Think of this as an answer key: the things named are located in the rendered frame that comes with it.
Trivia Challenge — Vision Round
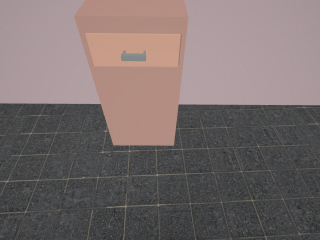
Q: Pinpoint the cabinet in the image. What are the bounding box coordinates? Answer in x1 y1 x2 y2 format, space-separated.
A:
74 0 189 146

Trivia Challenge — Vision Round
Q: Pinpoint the handle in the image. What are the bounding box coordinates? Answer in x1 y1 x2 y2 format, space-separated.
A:
121 50 146 62

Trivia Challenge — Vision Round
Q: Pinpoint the drawer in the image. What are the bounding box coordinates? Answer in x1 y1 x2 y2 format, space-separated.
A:
85 33 181 67

